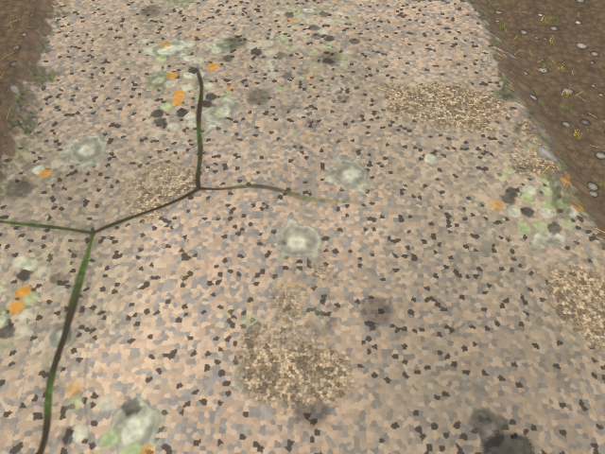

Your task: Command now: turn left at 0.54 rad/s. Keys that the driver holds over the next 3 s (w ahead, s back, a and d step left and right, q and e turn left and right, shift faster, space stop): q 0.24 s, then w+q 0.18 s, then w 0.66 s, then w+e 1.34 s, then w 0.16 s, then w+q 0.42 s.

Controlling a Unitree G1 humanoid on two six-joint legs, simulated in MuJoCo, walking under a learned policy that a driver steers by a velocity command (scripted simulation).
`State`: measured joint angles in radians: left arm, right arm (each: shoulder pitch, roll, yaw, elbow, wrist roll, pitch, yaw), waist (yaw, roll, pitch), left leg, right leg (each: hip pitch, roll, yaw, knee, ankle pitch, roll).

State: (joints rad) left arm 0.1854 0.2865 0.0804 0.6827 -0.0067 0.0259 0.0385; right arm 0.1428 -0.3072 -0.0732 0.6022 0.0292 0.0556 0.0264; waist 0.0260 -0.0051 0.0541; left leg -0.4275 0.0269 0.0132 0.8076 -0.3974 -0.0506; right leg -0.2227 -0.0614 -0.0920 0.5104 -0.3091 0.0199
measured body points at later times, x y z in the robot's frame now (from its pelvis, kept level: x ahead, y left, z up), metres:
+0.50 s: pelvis +0.04 +0.03 +0.01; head +0.05 +0.04 +0.46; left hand +0.12 +0.34 -0.08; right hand +0.24 -0.21 -0.08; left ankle +0.01 +0.12 -0.73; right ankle +0.08 -0.10 -0.72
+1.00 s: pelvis +0.22 +0.14 -0.01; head +0.26 +0.16 +0.43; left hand +0.08 +0.38 -0.14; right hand +0.53 +0.01 -0.07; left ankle +0.27 +0.26 -0.74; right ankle +0.10 -0.08 -0.70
